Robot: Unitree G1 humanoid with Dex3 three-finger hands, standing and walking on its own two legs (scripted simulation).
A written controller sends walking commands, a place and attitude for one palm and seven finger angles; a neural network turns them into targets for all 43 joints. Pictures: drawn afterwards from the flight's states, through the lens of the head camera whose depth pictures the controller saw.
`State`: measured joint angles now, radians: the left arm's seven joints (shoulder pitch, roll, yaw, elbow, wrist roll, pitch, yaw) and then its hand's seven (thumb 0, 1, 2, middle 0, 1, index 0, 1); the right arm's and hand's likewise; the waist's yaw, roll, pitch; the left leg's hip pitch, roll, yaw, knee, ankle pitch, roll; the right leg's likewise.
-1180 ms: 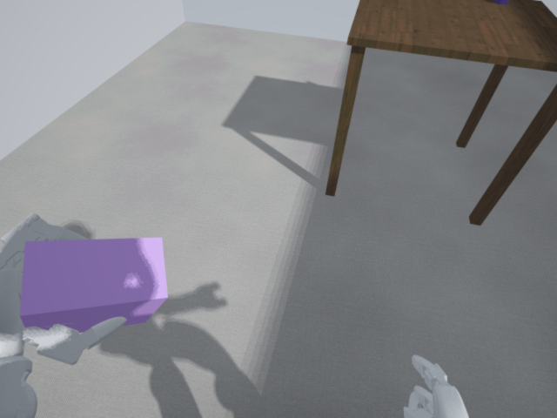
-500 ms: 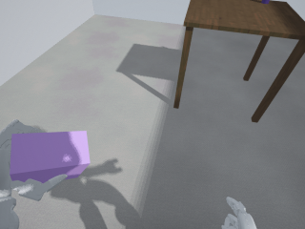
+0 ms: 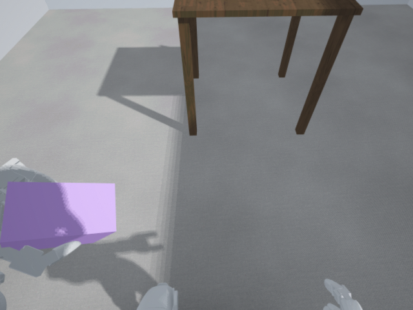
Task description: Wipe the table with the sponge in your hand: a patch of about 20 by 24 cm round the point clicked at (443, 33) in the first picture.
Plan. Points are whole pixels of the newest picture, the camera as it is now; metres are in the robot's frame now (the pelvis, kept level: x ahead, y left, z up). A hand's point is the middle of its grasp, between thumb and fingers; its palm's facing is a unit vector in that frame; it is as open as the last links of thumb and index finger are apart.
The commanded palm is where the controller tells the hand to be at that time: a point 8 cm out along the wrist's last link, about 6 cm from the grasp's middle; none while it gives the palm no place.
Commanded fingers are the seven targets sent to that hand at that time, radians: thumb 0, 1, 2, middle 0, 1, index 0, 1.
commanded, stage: walk to a spot facing it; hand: left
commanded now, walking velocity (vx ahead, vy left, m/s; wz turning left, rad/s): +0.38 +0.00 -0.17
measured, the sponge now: (74, 217) +0.23 +0.20 +0.14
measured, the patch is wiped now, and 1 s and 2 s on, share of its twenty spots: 0.00 0.00 0.00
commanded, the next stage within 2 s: turn to face it in 1.32 s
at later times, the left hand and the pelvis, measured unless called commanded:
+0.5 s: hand (97, 104) +0.41 +0.20 +0.19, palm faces +0.29 -0.84 -0.47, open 10.6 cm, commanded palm +0.37 +0.26 +0.18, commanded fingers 0.00 0.10 1.30 -1.20 -1.60 -1.20 -1.60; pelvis +0.17 +0.00 +0.00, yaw -8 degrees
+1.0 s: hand (160, 52) +0.57 +0.12 +0.20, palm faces +0.29 -0.79 -0.53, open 10.6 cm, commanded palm +0.53 +0.17 +0.18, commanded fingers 0.00 0.10 1.30 -1.20 -1.60 -1.20 -1.60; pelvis +0.34 -0.09 +0.00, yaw -7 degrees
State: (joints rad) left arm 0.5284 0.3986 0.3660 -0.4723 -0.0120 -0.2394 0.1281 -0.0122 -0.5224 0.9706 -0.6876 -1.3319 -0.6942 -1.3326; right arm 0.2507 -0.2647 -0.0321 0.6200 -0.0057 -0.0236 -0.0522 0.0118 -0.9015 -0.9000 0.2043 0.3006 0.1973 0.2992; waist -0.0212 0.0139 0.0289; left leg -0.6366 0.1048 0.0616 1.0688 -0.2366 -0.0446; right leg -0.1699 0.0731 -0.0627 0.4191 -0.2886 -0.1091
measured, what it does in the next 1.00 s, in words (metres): walks ahead: left foot, then right foot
